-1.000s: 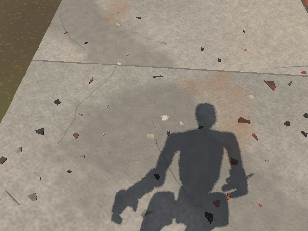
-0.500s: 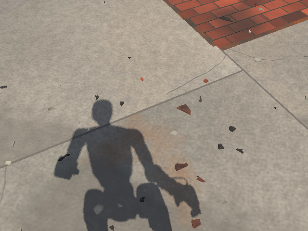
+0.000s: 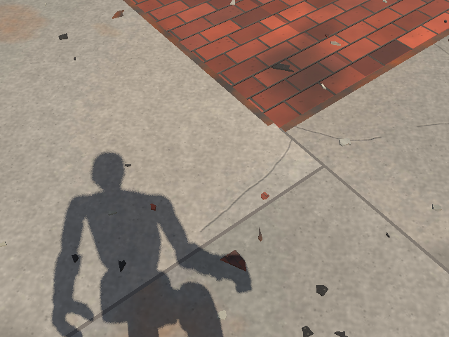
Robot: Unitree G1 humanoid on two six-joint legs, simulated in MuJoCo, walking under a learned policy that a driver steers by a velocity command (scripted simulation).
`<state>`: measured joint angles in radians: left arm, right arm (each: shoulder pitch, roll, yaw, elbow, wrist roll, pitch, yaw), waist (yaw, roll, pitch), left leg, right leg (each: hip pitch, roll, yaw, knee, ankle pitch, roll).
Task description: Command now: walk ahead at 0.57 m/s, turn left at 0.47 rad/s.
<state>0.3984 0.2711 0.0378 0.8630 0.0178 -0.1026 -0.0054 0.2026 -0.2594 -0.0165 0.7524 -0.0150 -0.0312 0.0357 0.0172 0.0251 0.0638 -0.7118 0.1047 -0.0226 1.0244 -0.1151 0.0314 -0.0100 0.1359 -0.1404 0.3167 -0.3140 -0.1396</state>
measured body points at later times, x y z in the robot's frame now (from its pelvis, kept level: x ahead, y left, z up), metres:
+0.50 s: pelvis +0.28 +0.01 +0.00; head +0.32 +0.04 +0.45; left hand +0.39 +0.32 -0.08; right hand +0.53 -0.21 -0.08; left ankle +0.30 +0.07 -0.73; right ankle +0.46 -0.12 -0.69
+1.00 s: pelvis +0.35 -0.01 +0.00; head +0.37 +0.04 +0.45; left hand +0.22 +0.28 -0.10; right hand +0.67 -0.04 -0.08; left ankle +0.25 +0.08 -0.70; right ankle +0.48 -0.08 -0.73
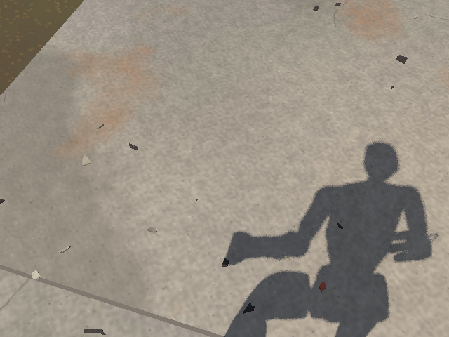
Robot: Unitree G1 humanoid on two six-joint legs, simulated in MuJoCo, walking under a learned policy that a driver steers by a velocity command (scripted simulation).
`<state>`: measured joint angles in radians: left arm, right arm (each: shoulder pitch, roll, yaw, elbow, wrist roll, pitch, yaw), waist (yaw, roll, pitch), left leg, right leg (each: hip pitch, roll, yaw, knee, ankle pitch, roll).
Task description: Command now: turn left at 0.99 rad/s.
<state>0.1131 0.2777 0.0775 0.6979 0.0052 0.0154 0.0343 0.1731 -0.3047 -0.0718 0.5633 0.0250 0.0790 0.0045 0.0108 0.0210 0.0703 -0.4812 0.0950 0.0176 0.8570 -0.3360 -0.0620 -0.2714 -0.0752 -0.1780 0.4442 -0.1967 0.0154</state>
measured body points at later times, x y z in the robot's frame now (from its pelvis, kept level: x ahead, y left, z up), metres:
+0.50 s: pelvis +0.04 +0.03 -0.01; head +0.06 +0.03 +0.44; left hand +0.10 +0.33 -0.11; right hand +0.31 -0.14 -0.08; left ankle +0.00 +0.13 -0.74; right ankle +0.10 -0.09 -0.74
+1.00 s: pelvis +0.04 +0.07 +0.01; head +0.08 +0.08 +0.45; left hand +0.22 +0.35 -0.10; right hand +0.15 -0.22 -0.08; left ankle +0.02 +0.15 -0.74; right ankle +0.02 -0.09 -0.64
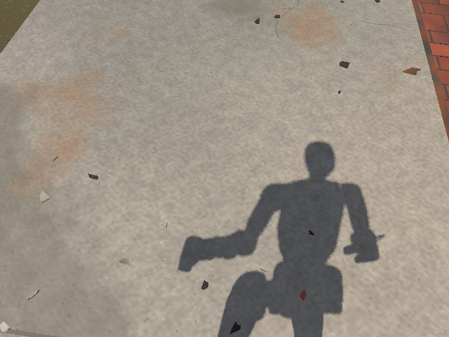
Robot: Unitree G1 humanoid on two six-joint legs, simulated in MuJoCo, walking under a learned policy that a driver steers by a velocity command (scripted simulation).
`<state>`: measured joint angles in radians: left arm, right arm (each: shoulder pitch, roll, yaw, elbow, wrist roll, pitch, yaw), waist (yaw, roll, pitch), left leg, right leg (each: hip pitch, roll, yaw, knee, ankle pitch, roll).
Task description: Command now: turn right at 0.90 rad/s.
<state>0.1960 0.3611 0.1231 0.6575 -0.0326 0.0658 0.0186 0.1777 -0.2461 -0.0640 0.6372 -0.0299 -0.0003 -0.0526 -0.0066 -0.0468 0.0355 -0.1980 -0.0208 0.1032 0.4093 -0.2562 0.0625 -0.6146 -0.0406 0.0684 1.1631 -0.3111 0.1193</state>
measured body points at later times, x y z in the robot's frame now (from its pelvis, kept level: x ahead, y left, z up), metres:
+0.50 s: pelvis +0.02 -0.06 +0.00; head +0.07 -0.10 +0.44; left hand +0.29 +0.13 -0.08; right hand +0.06 -0.39 -0.11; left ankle +0.08 +0.08 -0.67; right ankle +0.00 -0.15 -0.74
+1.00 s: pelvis +0.17 -0.01 -0.01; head +0.20 +0.02 +0.44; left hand +0.33 +0.26 -0.12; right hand +0.21 -0.31 -0.11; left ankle +0.10 +0.08 -0.74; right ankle +0.10 -0.15 -0.66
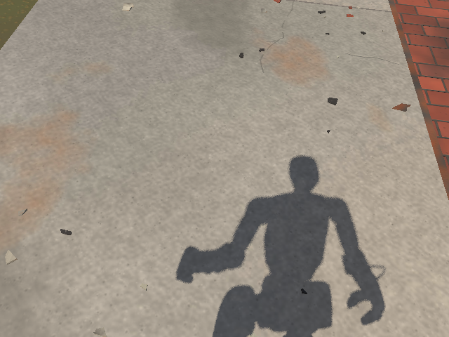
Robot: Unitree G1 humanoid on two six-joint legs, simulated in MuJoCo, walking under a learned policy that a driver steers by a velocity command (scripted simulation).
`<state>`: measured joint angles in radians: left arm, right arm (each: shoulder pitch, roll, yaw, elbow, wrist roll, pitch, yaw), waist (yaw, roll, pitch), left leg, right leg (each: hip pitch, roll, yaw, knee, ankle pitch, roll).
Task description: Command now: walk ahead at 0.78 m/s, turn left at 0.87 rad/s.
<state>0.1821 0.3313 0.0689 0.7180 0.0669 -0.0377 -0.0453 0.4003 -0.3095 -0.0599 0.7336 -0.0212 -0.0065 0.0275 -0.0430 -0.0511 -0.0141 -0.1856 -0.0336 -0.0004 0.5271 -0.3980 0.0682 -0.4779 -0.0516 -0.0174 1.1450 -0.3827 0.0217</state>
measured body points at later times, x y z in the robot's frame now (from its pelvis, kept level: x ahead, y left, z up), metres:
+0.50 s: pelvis +0.39 +0.05 +0.00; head +0.40 +0.06 +0.45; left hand +0.24 +0.31 -0.11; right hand +0.71 -0.09 -0.06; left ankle +0.40 +0.18 -0.65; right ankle +0.36 -0.09 -0.73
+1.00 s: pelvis +0.75 +0.24 +0.00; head +0.80 +0.25 +0.45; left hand +0.89 +0.55 -0.09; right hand +0.85 -0.04 -0.12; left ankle +0.64 +0.30 -0.73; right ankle +0.94 +0.18 -0.69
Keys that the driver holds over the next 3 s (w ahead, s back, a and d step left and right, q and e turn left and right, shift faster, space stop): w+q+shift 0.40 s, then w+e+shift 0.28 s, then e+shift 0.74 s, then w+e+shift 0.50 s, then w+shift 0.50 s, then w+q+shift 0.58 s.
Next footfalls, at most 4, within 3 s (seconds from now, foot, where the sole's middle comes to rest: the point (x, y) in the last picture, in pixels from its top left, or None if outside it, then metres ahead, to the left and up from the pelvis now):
0.24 right None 0.40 -0.08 -0.77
0.68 left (106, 278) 0.67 0.32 -0.77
1.08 right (143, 192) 1.00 0.23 -0.77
1.54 left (94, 170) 1.10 0.42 -0.77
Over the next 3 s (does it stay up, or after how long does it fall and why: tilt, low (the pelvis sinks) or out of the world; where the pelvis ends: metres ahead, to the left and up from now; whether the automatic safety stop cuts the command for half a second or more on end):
stays up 1.62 -0.61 -0.02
